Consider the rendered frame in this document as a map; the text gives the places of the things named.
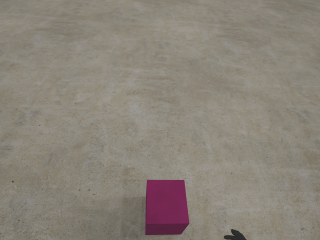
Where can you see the carton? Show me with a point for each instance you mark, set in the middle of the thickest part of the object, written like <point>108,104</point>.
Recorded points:
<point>166,207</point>

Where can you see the right robot hand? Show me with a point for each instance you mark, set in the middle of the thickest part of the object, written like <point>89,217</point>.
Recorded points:
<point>237,235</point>

